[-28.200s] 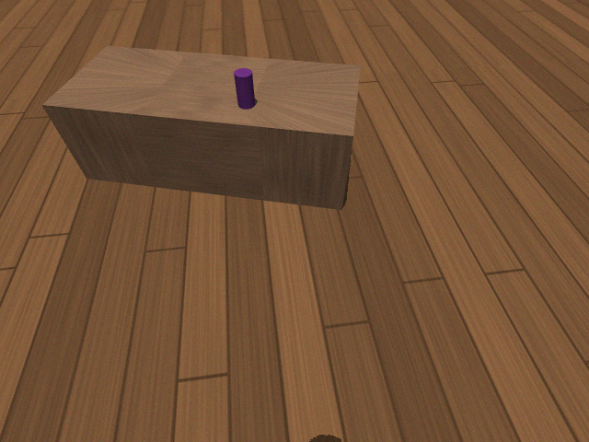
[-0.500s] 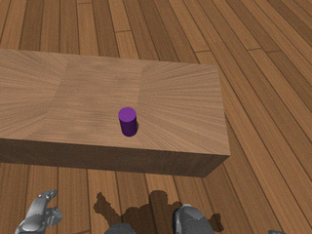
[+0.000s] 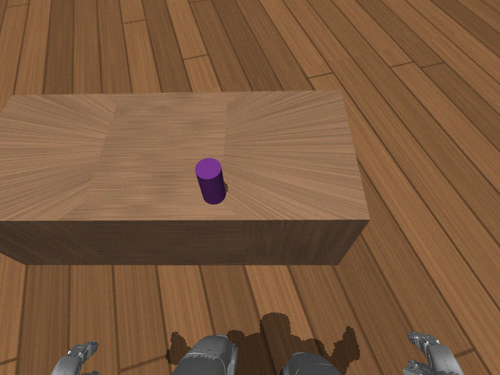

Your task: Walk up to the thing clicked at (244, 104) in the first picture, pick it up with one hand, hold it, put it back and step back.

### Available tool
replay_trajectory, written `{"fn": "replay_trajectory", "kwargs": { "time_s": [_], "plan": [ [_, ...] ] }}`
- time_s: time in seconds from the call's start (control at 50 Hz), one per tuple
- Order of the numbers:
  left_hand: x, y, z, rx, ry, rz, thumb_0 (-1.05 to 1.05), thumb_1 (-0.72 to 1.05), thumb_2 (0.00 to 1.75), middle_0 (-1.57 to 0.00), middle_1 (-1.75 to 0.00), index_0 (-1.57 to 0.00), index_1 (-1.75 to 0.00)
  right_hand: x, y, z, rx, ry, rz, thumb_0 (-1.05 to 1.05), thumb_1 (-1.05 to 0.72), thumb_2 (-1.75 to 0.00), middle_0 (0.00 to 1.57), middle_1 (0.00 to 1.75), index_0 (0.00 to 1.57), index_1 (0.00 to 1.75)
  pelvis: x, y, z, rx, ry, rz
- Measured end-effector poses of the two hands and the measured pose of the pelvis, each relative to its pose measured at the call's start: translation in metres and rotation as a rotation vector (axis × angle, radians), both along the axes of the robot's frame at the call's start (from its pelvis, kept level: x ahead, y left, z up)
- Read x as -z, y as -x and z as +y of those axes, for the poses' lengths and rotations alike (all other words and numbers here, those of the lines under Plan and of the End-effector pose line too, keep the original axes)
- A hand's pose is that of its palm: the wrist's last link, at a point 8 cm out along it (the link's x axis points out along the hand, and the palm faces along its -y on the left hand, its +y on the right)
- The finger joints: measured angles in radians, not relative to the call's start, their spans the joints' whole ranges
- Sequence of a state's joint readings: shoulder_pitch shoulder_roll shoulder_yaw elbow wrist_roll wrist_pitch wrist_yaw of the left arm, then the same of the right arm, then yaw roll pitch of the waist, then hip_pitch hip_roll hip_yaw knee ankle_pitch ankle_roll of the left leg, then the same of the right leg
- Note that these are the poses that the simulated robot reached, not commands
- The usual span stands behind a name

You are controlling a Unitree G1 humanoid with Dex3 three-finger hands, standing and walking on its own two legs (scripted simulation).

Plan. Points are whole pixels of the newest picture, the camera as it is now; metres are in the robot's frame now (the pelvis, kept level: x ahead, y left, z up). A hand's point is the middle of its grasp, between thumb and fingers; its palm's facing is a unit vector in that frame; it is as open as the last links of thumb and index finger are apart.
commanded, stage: step back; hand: left
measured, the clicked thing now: (211, 182) +0.59 +0.14 -0.27
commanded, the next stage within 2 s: none
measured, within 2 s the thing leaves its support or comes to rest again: neither
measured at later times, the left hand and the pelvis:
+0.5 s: hand out of the picture -0.04 +0.29 -0.15, palm faces -0.02 -0.93 -0.37, open 7.4 cm; pelvis -0.12 +0.01 +0.01, yaw -1 degrees
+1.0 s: hand out of the picture -0.12 +0.23 -0.13, palm faces +0.04 -0.90 -0.43, open 7.4 cm; pelvis -0.26 -0.04 -0.01, yaw +3 degrees
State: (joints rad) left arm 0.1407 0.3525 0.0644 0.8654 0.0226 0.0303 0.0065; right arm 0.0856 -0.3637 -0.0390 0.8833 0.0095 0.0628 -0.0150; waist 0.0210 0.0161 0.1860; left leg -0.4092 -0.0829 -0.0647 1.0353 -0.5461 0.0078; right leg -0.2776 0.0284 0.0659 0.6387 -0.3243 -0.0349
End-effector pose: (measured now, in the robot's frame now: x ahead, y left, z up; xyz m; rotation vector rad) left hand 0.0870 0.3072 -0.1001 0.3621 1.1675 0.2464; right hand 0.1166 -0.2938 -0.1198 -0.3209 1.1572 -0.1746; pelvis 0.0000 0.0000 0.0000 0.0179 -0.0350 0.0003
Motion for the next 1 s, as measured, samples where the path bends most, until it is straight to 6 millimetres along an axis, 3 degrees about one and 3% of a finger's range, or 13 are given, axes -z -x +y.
{"fn": "replay_trajectory", "kwargs": {
  "time_s": [0.12,0.22,0.34,0.44,0.54,0.64,0.76,0.88,1.0],
  "plan": [
    [-0.008,0.011,0.009,0.007,-0.007,-0.061,0.01,0.9,0.9,-0.21,-0.3,-0.2,-0.3,-0.011,0.023,-0.001,-0.038,0.044,-0.003,0.01,-0.91,-0.89,0.21,0.3,0.21,0.3,-0.003,0.027,0.01,-0.019,0.0,0.029],
    [0.01,0.025,0.028,0.01,0.015,-0.106,0.01,0.9,0.9,-0.21,-0.3,-0.2,-0.3,-0.011,0.054,0.006,-0.058,0.104,0.003,0.01,-0.91,-0.89,0.21,0.3,0.2,0.3,0.009,0.057,0.023,-0.048,0.002,0.004],
    [0.015,0.066,0.029,-0.018,0.05,-0.043,0.01,0.9,0.9,-0.2,-0.3,-0.2,-0.3,-0.033,0.101,0.016,-0.056,0.105,0.034,0.01,-0.91,-0.89,0.21,0.3,0.21,0.3,-0.004,0.082,0.024,-0.041,0.04,0.006],
    [0.014,0.108,0.028,-0.016,0.049,0.015,0.01,0.9,0.9,-0.2,-0.3,-0.2,-0.3,-0.041,0.12,0.008,-0.04,0.117,0.005,0.01,-0.9,-0.89,0.21,0.31,0.21,0.3,-0.009,0.105,0.019,-0.004,0.041,0.023],
    [0.016,0.144,0.02,0.011,0.017,0.076,0.01,0.9,0.9,-0.2,-0.3,-0.2,-0.3,-0.035,0.138,-0.008,-0.029,0.111,-0.053,0.01,-0.9,-0.89,0.21,0.31,0.21,0.3,-0.002,0.135,0.006,0.033,0.027,0.022],
    [0.015,0.17,-0.001,0.038,-0.019,0.069,0.01,0.9,0.9,-0.2,-0.3,-0.2,-0.3,-0.011,0.163,-0.037,-0.013,0.085,-0.085,0.01,-0.9,-0.89,0.21,0.31,0.21,0.3,0.013,0.168,-0.015,0.062,0.022,0.009],
    [-0.011,0.208,-0.029,0.033,-0.026,0.039,0.01,0.9,0.9,-0.2,-0.3,-0.2,-0.3,-0.002,0.205,-0.052,0.033,0.037,-0.04,0.01,-0.91,-0.89,0.21,0.3,0.21,0.3,0.001,0.196,-0.031,0.052,-0.023,0.006],
    [-0.023,0.213,-0.035,0.038,-0.054,-0.031,0.01,0.9,0.9,-0.21,-0.3,-0.2,-0.31,-0.001,0.253,-0.056,0.014,0.036,0.018,0.01,-0.91,-0.89,0.21,0.3,0.2,0.3,-0.004,0.224,-0.038,0.01,-0.022,0.033],
    [-0.005,0.223,-0.032,0.029,-0.031,-0.144,0.01,0.9,0.9,-0.21,-0.3,-0.2,-0.3,0.005,0.292,-0.051,-0.05,0.066,0.071,0.01,-0.91,-0.89,0.21,0.3,0.2,0.3,0.011,0.264,-0.04,-0.056,0.004,0.016]
  ]
}}
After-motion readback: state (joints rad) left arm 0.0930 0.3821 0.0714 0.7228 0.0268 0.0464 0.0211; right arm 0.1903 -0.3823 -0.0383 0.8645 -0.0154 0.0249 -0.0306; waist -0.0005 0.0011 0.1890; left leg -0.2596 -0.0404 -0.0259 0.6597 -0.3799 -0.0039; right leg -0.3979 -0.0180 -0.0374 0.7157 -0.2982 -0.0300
